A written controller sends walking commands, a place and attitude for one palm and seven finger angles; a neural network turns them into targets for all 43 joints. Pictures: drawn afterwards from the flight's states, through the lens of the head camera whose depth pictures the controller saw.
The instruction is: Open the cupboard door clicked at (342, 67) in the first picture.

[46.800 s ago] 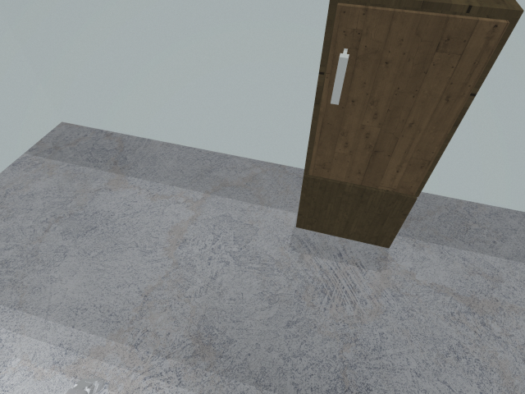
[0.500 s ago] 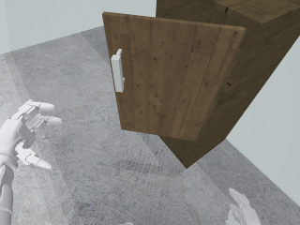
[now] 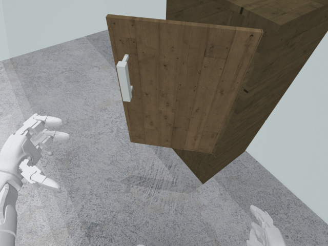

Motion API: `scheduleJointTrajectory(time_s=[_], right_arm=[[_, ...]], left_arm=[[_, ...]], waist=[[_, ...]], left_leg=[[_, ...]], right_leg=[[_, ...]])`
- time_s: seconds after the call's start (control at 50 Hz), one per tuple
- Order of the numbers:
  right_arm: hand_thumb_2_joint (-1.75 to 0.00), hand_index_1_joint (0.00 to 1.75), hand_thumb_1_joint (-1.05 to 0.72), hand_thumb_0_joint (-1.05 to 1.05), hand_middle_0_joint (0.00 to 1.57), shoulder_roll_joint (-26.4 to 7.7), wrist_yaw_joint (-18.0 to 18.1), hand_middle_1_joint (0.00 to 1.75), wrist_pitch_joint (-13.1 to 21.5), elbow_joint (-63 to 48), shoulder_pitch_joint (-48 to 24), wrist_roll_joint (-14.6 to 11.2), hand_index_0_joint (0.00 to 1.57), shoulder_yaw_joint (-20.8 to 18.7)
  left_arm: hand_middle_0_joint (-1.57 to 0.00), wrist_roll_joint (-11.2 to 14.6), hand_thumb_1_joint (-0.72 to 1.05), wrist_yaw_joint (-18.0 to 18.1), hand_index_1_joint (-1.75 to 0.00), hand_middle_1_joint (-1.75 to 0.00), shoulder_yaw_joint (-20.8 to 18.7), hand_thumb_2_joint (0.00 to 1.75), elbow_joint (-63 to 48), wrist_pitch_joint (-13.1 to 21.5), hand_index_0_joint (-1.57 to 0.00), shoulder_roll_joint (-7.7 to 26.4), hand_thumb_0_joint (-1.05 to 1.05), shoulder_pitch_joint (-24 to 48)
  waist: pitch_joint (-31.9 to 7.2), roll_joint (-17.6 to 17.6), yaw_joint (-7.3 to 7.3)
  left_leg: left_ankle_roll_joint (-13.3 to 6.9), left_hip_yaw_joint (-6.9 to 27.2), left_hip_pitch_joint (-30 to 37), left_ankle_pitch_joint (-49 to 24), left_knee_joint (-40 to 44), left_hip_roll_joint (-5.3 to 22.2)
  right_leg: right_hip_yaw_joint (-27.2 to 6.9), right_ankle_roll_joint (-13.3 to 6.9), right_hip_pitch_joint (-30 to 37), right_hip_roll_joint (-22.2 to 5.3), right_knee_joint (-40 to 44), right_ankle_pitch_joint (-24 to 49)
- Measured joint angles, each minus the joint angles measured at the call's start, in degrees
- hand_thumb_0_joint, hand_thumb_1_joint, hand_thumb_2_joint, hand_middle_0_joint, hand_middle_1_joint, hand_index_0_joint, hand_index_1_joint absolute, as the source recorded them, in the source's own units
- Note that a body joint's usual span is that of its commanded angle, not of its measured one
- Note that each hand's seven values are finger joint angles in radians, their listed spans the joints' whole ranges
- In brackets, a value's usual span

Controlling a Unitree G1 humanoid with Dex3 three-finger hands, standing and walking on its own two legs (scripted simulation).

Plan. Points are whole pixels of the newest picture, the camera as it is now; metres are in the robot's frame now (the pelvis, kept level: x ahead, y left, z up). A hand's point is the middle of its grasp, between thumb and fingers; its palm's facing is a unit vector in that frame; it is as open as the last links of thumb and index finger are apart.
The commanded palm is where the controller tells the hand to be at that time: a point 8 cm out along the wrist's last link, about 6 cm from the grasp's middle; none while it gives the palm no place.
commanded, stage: move the hooked fingers beside the handle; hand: left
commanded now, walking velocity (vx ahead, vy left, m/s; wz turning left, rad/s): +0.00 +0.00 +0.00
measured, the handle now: (126, 78) +0.57 +0.16 +0.07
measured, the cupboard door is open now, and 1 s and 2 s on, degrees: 45 45 45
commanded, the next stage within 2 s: none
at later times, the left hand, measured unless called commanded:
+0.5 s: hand (67, 129) +0.36 +0.26 +0.08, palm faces -0.09 -1.00 -0.02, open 14.0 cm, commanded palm +0.33 +0.31 +0.08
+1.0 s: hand (84, 107) +0.43 +0.24 +0.08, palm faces -0.10 -1.00 -0.01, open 14.0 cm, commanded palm +0.42 +0.29 +0.08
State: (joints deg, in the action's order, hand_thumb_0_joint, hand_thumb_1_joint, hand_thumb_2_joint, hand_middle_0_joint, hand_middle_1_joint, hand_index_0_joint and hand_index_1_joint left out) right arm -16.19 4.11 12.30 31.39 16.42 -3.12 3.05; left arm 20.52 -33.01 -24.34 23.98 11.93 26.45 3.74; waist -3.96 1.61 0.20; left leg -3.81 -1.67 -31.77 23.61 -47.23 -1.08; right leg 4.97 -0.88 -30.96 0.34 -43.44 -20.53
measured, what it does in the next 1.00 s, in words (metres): stands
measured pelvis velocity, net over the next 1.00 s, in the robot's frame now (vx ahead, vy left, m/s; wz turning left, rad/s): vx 0.01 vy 0.00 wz -0.03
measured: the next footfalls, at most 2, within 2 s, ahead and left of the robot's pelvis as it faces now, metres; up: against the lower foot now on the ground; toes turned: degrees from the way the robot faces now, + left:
none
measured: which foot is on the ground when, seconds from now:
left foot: down 0.00-1.00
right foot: down 0.00-1.00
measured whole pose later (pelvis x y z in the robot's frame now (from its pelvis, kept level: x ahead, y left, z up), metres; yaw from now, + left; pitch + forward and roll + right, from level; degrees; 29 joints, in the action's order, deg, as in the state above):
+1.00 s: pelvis +0.01 +0.00 -0.01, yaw -1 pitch +15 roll -3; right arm -16.9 3.1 3.3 34.2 20.7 -2.3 2.2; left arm 13.3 -30.6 -24.0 55.0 17.7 32.0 35.3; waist -4.9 0.6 5.1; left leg -3.8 -2.5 -40.5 24.7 -50.1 -0.3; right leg 4.2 -0.9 -40.0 1.0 -46.0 -21.0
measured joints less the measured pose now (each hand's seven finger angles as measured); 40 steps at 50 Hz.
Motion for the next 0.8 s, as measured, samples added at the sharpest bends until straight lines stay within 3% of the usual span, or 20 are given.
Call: scheduleJointTrajectory(time_s=[0.24,0.42,0.8], right_arm=[[-0.90,0.30,-0.90,0.02,0.21,-0.56,0.81,0.30,-0.52,0.88,-0.78,0.12,0.20,0.06],[-0.90,0.30,-0.90,0.02,0.21,-1.07,0.57,0.30,-2.18,1.23,0.69,0.05,0.20,-0.30],[-0.90,0.30,-0.90,0.01,0.21,-0.62,-0.60,0.30,-6.88,2.30,4.11,0.36,0.20,-0.58]], left_arm=[[-0.30,-0.74,-0.50,-0.96,-1.20,-1.20,-0.36,0.30,6.23,1.04,-0.30,1.02,-0.01,6.01],[-0.30,-1.70,-0.50,-1.91,-1.20,-1.20,-0.43,0.30,13.14,1.41,-0.30,3.14,-0.01,13.27],[-0.30,-5.16,-0.50,1.17,-1.20,-1.20,-0.41,0.30,24.12,3.99,-0.30,4.26,-0.01,24.01]], waist=[[0.21,-0.38,-0.07],[-0.14,-0.76,1.40],[-0.83,-0.91,3.83]], left_leg=[[0.62,0.67,-1.45,0.35,-1.12,0.38],[0.81,0.40,-3.37,0.54,-1.68,0.77],[0.32,-0.83,-6.26,0.73,-1.72,0.89]], right_leg=[[0.66,-0.65,-1.29,0.34,-1.04,-0.53],[0.40,-0.86,-3.38,0.70,-1.59,-0.54],[-0.86,-0.36,-6.79,0.83,-1.87,-0.37]])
